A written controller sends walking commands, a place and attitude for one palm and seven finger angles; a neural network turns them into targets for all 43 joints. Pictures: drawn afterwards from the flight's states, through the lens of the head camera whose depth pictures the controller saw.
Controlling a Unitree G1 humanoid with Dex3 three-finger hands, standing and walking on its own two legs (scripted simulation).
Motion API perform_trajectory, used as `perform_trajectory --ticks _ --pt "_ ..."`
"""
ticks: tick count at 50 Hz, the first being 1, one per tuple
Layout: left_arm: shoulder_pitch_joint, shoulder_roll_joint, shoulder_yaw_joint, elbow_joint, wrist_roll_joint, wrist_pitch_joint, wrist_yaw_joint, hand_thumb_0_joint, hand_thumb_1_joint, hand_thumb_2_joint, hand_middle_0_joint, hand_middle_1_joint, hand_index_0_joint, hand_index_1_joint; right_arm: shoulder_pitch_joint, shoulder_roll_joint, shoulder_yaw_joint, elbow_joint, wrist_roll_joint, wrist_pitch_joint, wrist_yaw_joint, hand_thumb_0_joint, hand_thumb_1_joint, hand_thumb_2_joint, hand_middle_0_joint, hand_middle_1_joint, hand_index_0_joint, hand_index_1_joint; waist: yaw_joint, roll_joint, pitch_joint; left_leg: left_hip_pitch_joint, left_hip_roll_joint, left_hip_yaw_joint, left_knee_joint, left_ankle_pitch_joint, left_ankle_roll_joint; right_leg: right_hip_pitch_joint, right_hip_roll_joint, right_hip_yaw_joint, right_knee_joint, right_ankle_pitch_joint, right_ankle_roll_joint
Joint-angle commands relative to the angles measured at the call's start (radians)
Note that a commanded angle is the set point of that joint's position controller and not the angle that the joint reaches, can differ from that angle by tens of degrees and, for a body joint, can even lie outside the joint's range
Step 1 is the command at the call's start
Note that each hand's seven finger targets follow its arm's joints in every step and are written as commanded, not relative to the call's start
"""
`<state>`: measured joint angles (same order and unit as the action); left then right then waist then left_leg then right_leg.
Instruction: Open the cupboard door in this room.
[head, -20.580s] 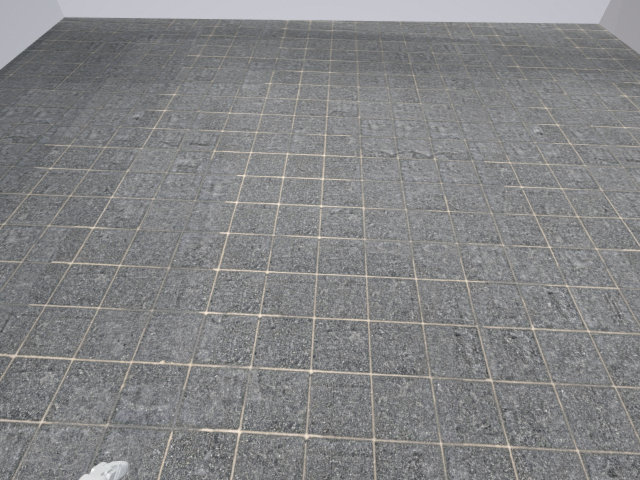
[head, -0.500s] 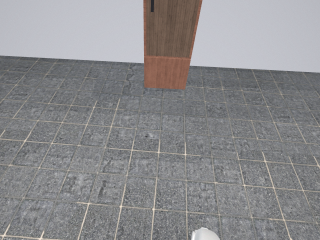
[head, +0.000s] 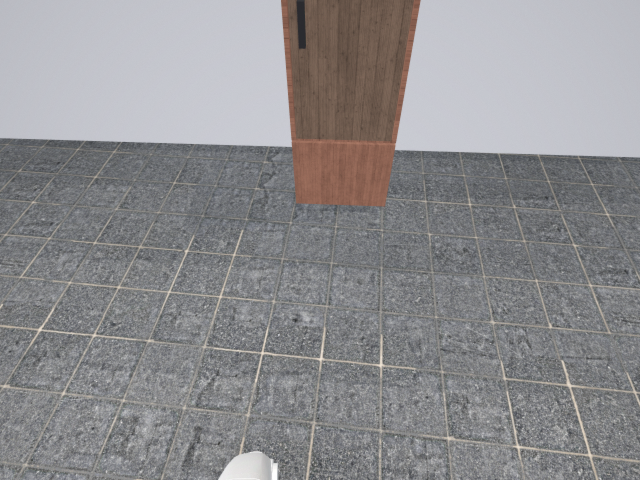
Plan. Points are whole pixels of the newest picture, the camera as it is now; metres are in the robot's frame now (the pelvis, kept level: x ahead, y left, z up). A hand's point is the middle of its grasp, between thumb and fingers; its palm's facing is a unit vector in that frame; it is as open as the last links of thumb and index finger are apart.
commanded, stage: stand and wait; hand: left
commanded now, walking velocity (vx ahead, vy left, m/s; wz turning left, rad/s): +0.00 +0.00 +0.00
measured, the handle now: (302, 21) +1.28 +0.10 +0.02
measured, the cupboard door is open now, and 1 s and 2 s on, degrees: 0 0 0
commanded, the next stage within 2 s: look at it before walking up in 1.60 s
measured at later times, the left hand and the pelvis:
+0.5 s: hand out of the picture +0.12 +0.21 -0.18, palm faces +0.05 -0.98 -0.18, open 7.3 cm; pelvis +0.12 +0.05 +0.00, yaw -1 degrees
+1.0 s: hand out of the picture +0.14 +0.17 -0.17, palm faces +0.03 -0.98 -0.17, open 7.3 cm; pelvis +0.15 +0.02 +0.01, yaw +0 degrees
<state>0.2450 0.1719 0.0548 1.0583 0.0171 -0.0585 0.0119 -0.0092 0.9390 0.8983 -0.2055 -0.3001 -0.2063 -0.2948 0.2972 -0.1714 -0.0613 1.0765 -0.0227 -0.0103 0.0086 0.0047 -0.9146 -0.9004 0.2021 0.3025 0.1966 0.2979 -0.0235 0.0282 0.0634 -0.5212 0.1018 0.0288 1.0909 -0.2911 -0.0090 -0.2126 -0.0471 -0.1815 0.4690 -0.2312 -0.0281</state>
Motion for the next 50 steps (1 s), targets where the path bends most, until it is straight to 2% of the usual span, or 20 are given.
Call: perform_trajectory --ticks 1,3,5,7,8,9,10,11,13,16,21,22,24,25,27,28,30,32,35,50 --pt "0.043 0.118 0.006 -0.016 0.006 -0.026 -0.003 0.0 0.9 0.9 -0.2 -0.3 -0.2 -0.3 0.012 0.007 0.006 -0.048 0.001 -0.012 0.014 0.0 -0.9 -0.9 0.2 0.3 0.2 0.3 0.006 -0.159 0.023 0.069 0.019 0.048 -0.246 0.071 -0.029 -0.076 -0.224 0.122 -0.257 0.165 -0.089" --pt "0.097 0.124 0.003 0.008 0.004 -0.024 -0.001 0.0 0.9 0.9 -0.2 -0.3 -0.2 -0.3 -0.054 0.007 0.014 -0.062 0.003 -0.023 0.014 0.0 -0.9 -0.9 0.2 0.3 0.2 0.3 0.038 -0.154 -0.001 0.097 -0.005 0.068 -0.356 0.083 -0.028 0.001 -0.223 0.126 -0.206 0.309 -0.091" --pt "0.117 0.131 0.002 0.026 0.002 -0.016 0.003 0.0 0.9 0.9 -0.2 -0.3 -0.2 -0.3 -0.083 -0.001 0.017 -0.065 0.006 -0.03 0.008 0.0 -0.9 -0.9 0.2 0.3 0.2 0.3 0.044 -0.176 -0.014 0.158 -0.021 0.073 -0.439 0.099 -0.022 0.042 -0.228 0.123 -0.155 0.396 -0.082" --pt "0.114 0.12 -0.002 0.037 -0.003 -0.004 0.009 0.0 0.9 0.9 -0.2 -0.3 -0.2 -0.3 -0.038 -0.028 0.018 -0.04 0.005 -0.041 0.002 0.0 -0.9 -0.9 0.2 0.3 0.2 0.3 0.014 -0.131 -0.044 0.321 -0.037 0.085 -0.592 0.22 -0.025 0.017 -0.19 0.091 -0.06 0.363 -0.041" --pt "0.133 0.098 -0.01 0.04 -0.004 0.004 0.012 0.0 0.9 0.9 -0.2 -0.3 -0.2 -0.3 0.012 -0.074 0.012 -0.02 0.005 -0.049 -0.002 0.0 -0.9 -0.9 0.2 0.3 0.2 0.3 -0.003 -0.048 -0.08 0.454 0.004 0.041 -0.641 0.379 -0.019 -0.035 -0.148 0.074 0.041 0.27 -0.009" --pt "0.172 0.059 -0.018 0.04 -0.007 0.009 0.014 0.0 0.9 0.9 -0.2 -0.3 -0.2 -0.3 0.073 -0.148 -0.002 -0.009 0.0 -0.053 -0.011 0.0 -0.9 -0.9 0.2 0.3 0.2 0.3 -0.018 0.107 -0.14 0.606 0.151 -0.096 -0.635 0.629 0.041 -0.148 -0.07 0.03 0.181 0.022 0.037" --pt "0.206 0.033 -0.028 0.042 -0.01 0.016 0.016 0.0 0.9 0.9 -0.2 -0.3 -0.2 -0.3 0.102 -0.197 -0.008 0.001 0.005 -0.043 -0.018 0.0 -0.9 -0.9 0.2 0.3 0.2 0.3 -0.02 0.233 -0.181 0.619 0.286 -0.212 -0.692 0.753 0.126 -0.179 -0.013 0.021 0.348 -0.393 0.063" --pt "0.203 0.03 -0.034 0.046 -0.012 0.034 0.025 0.0 0.9 0.9 -0.2 -0.3 -0.2 -0.3 0.063 -0.208 -0.002 0.002 0.007 -0.036 -0.033 0.0 -0.9 -0.9 0.2 0.3 0.2 0.3 -0.01 0.325 -0.204 0.565 0.311 -0.248 -0.747 0.661 0.153 -0.177 -0.031 0.094 0.454 -0.459 0.072" --pt "0.133 0.041 -0.031 0.058 -0.006 0.036 0.018 0.0 0.9 0.9 -0.2 -0.3 -0.2 -0.3 -0.037 -0.146 0.01 -0.017 0.005 -0.027 -0.038 0.0 -0.9 -0.9 0.2 0.3 0.2 0.3 0.003 0.185 -0.087 0.42 0.26 -0.196 -0.763 0.575 0.178 -0.185 -0.067 0.122 0.5 -0.366 0.065" --pt "0.142 0.015 -0.036 0.075 -0.007 0.043 0.01 0.0 0.9 0.9 -0.2 -0.3 -0.2 -0.3 -0.103 -0.117 0.019 -0.025 0.01 -0.033 -0.037 0.0 -0.9 -0.9 0.2 0.3 0.2 0.3 0.032 0.083 -0.073 0.336 0.196 -0.112 -0.808 0.432 0.154 -0.116 -0.076 0.127 0.418 -0.26 0.071" --pt "0.146 -0.005 -0.039 0.065 0.002 0.058 0.019 0.0 0.9 0.9 -0.2 -0.3 -0.2 -0.3 -0.104 -0.086 0.01 -0.02 0.008 -0.025 -0.036 0.0 -0.9 -0.9 0.2 0.3 0.2 0.3 0.035 0.062 -0.054 0.263 0.168 -0.1 -0.853 0.179 0.148 -0.043 -0.065 0.114 0.234 -0.17 0.076" --pt "0.168 -0.01 -0.04 0.068 0.003 0.058 0.019 0.0 0.9 0.9 -0.2 -0.3 -0.2 -0.3 -0.118 -0.085 0.008 -0.02 0.009 -0.022 -0.036 0.0 -0.9 -0.9 0.2 0.3 0.2 0.3 0.05 0.066 -0.053 0.253 0.159 -0.09 -0.843 0.12 0.141 -0.019 -0.062 0.106 0.171 -0.125 0.076" --pt "0.197 0.008 -0.041 0.081 0.006 0.051 0.023 0.0 0.9 0.9 -0.2 -0.3 -0.2 -0.3 -0.122 -0.067 0.009 -0.017 0.014 -0.017 -0.034 0.0 -0.9 -0.9 0.2 0.3 0.2 0.3 0.066 0.012 -0.025 0.208 0.114 -0.068 -0.785 0.03 0.095 0.052 -0.063 0.114 -0.012 0.008 0.074" --pt "0.188 0.029 -0.044 0.081 0.009 0.045 0.024 0.0 0.9 0.9 -0.2 -0.3 -0.2 -0.3 -0.116 -0.046 0.014 -0.014 0.018 -0.014 -0.031 0.0 -0.9 -0.9 0.2 0.3 0.2 0.3 0.058 -0.036 0.005 0.212 0.063 -0.039 -0.756 -0.01 0.055 0.032 -0.087 0.159 -0.102 0.027 0.063" --pt "0.115 0.071 -0.045 0.061 0.004 0.037 0.021 0.0 0.9 0.9 -0.2 -0.3 -0.2 -0.3 -0.079 -0.025 0.021 -0.004 0.016 -0.005 -0.023 0.0 -0.9 -0.9 0.2 0.3 0.2 0.3 0.02 -0.091 0.054 0.258 0.0 -0.014 -0.752 -0.02 0.013 -0.08 -0.131 0.22 -0.16 -0.069 0.028" --pt "0.093 0.076 -0.042 0.055 0.001 0.032 0.018 0.0 0.9 0.9 -0.2 -0.3 -0.2 -0.3 -0.063 -0.027 0.02 0.002 0.011 -0.001 -0.023 0.0 -0.9 -0.9 0.2 0.3 0.2 0.3 0.013 -0.188 0.066 0.317 -0.009 0.004 -0.723 0.019 0.007 -0.149 -0.133 0.236 -0.187 -0.121 0.016" --pt "0.076 0.067 -0.045 0.047 -0.003 0.03 0.017 0.0 0.9 0.9 -0.2 -0.3 -0.2 -0.3 -0.021 -0.035 0.026 0.018 0.011 -0.004 -0.025 0.0 -0.9 -0.9 0.2 0.3 0.2 0.3 -0.002 -0.145 0.058 0.387 0.006 -0.002 -0.739 0.085 0.015 -0.178 -0.123 0.227 -0.197 -0.121 0.011" --pt "0.094 0.062 -0.045 0.046 -0.006 0.03 0.02 0.0 0.9 0.9 -0.2 -0.3 -0.2 -0.3 -0.005 -0.035 0.035 0.034 0.013 -0.012 -0.026 0.0 -0.9 -0.9 0.2 0.3 0.2 0.3 0.012 -0.061 0.031 0.37 0.019 -0.01 -0.77 0.124 0.021 -0.094 -0.103 0.196 -0.166 -0.019 0.02" --pt "0.118 0.059 -0.046 0.056 -0.012 0.029 0.024 0.0 0.9 0.9 -0.2 -0.3 -0.2 -0.3 0.007 -0.041 0.042 0.049 0.014 -0.021 -0.031 0.0 -0.9 -0.9 0.2 0.3 0.2 0.3 0.025 -0.022 -0.004 0.371 0.026 -0.008 -0.78 0.176 0.022 -0.014 -0.098 0.181 -0.15 0.083 0.02" --pt "0.151 0.024 -0.045 0.072 -0.015 0.033 0.035 0.0 0.9 0.9 -0.2 -0.3 -0.2 -0.3 0.098 -0.001 0.043 0.098 0.017 -0.014 -0.044 0.0 -0.9 -0.9 0.2 0.3 0.2 0.3 0.025 -0.039 0.005 0.371 0.025 0.006 -0.756 0.214 0.018 0.029 -0.092 0.165 -0.151 0.137 0.007"
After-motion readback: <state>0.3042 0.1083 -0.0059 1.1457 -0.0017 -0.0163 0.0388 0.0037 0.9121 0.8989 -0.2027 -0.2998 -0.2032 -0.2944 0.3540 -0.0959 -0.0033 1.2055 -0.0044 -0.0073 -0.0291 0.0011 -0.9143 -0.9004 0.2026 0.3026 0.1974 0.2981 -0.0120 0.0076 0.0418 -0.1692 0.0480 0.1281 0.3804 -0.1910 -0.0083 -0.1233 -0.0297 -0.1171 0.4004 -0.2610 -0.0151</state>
